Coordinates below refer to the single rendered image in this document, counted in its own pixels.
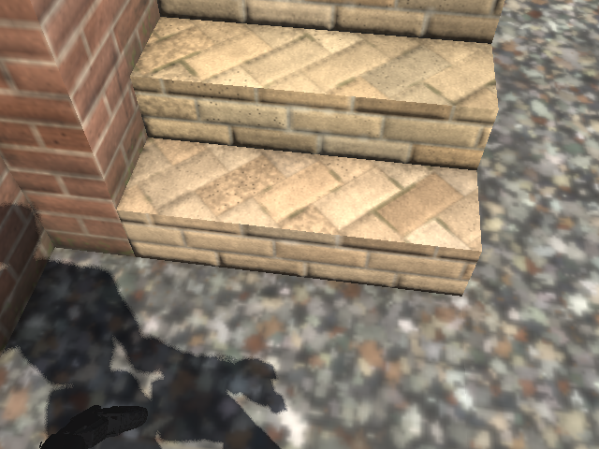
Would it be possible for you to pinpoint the robot left hand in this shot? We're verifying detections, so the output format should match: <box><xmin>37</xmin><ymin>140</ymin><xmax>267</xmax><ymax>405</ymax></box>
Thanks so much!
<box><xmin>39</xmin><ymin>405</ymin><xmax>148</xmax><ymax>449</ymax></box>

